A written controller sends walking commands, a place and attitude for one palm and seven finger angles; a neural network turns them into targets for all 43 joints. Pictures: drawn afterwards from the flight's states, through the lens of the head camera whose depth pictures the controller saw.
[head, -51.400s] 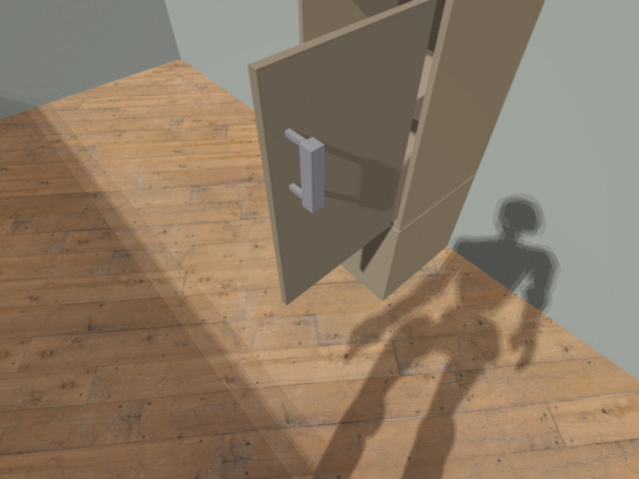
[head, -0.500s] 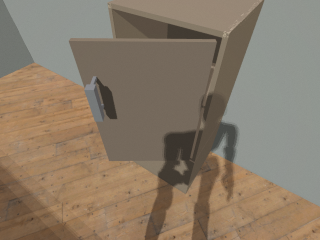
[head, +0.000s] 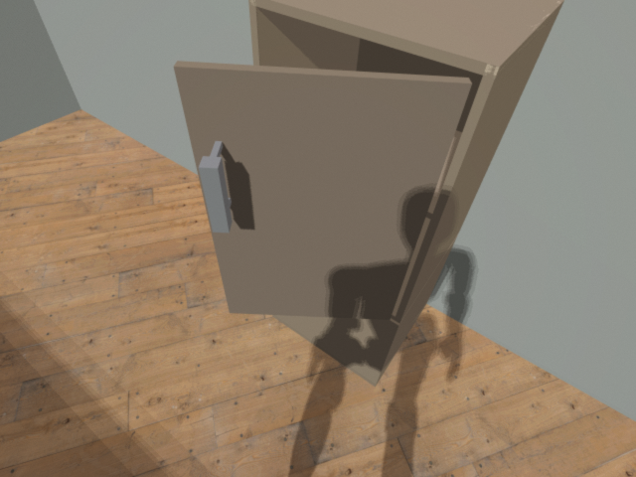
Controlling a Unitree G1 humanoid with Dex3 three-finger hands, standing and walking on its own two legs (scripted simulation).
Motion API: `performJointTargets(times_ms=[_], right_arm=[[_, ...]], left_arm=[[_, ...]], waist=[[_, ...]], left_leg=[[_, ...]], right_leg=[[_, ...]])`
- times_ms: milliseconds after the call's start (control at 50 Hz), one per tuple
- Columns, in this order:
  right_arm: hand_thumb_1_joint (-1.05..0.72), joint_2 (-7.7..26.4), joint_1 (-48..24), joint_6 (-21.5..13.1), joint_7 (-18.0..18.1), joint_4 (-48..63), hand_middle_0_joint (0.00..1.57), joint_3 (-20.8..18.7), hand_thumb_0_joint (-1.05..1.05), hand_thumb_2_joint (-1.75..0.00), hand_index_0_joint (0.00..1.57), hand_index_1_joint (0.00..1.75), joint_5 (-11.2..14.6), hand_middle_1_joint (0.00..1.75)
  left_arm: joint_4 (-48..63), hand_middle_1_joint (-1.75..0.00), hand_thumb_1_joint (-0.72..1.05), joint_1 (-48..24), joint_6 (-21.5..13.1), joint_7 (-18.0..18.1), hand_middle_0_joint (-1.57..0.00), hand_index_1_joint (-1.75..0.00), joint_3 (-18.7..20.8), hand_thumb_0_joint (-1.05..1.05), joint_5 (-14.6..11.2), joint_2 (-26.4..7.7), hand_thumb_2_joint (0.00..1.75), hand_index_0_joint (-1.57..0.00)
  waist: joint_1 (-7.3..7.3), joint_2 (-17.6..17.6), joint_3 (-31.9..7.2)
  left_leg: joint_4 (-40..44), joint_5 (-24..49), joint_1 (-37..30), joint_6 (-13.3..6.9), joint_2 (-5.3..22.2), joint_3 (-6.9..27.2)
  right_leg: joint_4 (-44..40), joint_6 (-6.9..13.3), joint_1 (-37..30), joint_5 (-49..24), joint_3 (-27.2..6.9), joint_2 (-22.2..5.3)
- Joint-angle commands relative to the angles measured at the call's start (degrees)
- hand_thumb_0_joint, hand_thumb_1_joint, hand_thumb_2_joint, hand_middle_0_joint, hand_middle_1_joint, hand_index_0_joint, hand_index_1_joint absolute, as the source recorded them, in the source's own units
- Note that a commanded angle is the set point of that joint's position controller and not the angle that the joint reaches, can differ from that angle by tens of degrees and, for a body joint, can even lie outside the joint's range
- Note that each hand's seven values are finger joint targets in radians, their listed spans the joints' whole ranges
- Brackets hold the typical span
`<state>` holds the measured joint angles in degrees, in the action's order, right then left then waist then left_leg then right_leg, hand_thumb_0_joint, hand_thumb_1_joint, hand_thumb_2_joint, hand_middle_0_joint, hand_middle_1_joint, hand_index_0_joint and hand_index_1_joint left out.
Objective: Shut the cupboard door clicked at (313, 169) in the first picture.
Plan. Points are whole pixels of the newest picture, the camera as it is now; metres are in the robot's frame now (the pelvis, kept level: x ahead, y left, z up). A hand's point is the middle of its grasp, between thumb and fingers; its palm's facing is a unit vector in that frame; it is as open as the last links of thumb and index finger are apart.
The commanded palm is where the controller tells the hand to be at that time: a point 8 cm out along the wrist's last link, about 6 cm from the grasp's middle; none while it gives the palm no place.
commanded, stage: look again from close up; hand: left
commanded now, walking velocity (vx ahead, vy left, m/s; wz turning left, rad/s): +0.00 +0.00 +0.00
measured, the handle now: (219, 187) +0.50 +0.19 +0.08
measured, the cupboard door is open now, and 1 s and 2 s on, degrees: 34 34 34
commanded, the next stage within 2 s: shuffle to correct the standing spot in 0.14 s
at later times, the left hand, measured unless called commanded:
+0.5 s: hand out of the picture -0.05 +0.18 -0.18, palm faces +0.02 -0.98 -0.18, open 7.4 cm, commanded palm none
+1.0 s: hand out of the picture +0.02 +0.15 -0.18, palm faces +0.01 -0.99 -0.15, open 7.4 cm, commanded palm none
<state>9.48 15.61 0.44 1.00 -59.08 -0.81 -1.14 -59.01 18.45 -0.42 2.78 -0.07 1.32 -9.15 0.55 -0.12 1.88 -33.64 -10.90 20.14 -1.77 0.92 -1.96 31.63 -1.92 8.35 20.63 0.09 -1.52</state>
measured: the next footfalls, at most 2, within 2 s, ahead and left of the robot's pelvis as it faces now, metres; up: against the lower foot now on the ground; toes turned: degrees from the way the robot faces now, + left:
none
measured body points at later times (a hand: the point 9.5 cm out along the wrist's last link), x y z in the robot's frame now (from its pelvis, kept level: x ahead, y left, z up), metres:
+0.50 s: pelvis +0.00 +0.00 +0.00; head -0.02 +0.02 +0.45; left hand -0.05 +0.23 -0.16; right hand +0.04 -0.24 -0.14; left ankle +0.08 +0.10 -0.73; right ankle -0.04 -0.15 -0.73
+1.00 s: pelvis +0.02 -0.01 +0.00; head +0.03 +0.02 +0.45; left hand +0.02 +0.21 -0.17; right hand +0.05 -0.24 -0.14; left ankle +0.08 +0.10 -0.73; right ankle -0.03 -0.15 -0.73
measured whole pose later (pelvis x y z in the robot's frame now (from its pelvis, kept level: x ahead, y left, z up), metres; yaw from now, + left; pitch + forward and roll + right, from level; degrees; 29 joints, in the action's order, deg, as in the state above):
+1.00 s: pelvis +0.02 -0.01 +0.00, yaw -1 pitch -2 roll -1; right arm 8.2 13.6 -0.5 2.2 -62.6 -0.5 -0.1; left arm -60.2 19.1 -0.6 2.8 -0.2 1.0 -8.6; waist -0.2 -2.6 2.7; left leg -31.5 -11.9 17.7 -1.3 1.1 -2.9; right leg 28.3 -2.2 5.8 20.5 -1.2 -1.3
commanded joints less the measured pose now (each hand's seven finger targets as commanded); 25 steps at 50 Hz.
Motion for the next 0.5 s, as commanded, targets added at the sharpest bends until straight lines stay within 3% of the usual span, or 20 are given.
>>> performJointTargets(times_ms=[0,220,260,320,400,480], right_arm=[[-0.90,8.61,0.31,-1.53,-0.22,4.57,0.20,-1.83,0.00,-0.90,0.20,0.30,0.13,0.30],[-0.90,12.39,-4.15,-1.67,-0.68,4.70,0.20,-2.03,0.00,-0.90,0.20,0.30,0.44,0.30],[-0.90,9.17,-3.16,-0.90,-0.88,3.51,0.20,-1.12,0.00,-0.90,0.20,0.30,0.23,0.30],[-0.90,9.69,-3.04,-0.35,-0.92,3.22,0.20,-1.29,0.00,-0.90,0.20,0.30,-0.04,0.30],[-0.90,8.82,-2.87,-0.90,-0.84,2.87,0.20,-1.11,0.00,-0.90,0.20,0.30,0.06,0.30],[-0.90,8.10,-1.20,-1.29,-0.77,2.21,0.20,-1.28,0.00,-0.90,0.20,0.30,0.14,0.30]], left_arm=[[2.92,-0.30,0.90,5.14,-0.60,0.03,-0.20,-0.30,1.31,0.00,0.09,-6.58,0.90,-0.20],[3.13,-0.30,0.90,4.12,-0.89,-0.84,-0.20,-0.30,1.35,0.00,0.13,-10.90,0.90,-0.20],[1.41,-0.30,0.90,6.64,-0.36,-0.89,-0.20,-0.30,0.41,0.00,0.05,-7.66,0.90,-0.20],[0.79,-0.30,0.90,8.33,0.00,-1.24,-0.20,-0.30,0.66,0.00,0.30,-7.92,0.90,-0.20],[0.03,-0.30,0.90,9.83,-0.61,-1.65,-0.20,-0.30,0.74,0.00,0.02,-7.84,0.90,-0.20],[-0.05,-0.30,0.90,9.92,-0.73,-1.66,-0.20,-0.30,0.96,0.00,0.01,-7.66,0.90,-0.20]], waist=[[-0.51,2.87,1.59],[-0.77,1.95,0.77],[-0.73,1.03,0.83],[-1.07,1.87,2.56],[-1.31,-0.49,2.75],[-0.72,-1.43,5.10]], left_leg=[[13.16,-9.82,-2.81,-1.24,5.62,9.69],[15.22,-11.70,-4.57,-0.76,5.36,9.40],[15.82,-16.70,-4.40,-0.05,5.15,9.10],[15.96,-22.55,-2.16,-0.25,5.10,8.96],[12.36,-18.03,-2.13,-0.77,4.81,7.70],[9.84,-17.34,-0.98,-0.76,4.13,6.37]], right_leg=[[-5.84,4.01,7.19,-0.79,-1.75,-1.39],[-9.38,3.78,7.30,-0.88,-2.95,-2.69],[-9.80,3.23,7.88,3.84,-2.17,-2.22],[-9.25,3.78,8.98,9.48,-1.91,-1.57],[-10.09,4.79,8.80,6.71,-3.48,-2.45],[-10.54,5.35,10.51,9.33,-4.42,-2.54]])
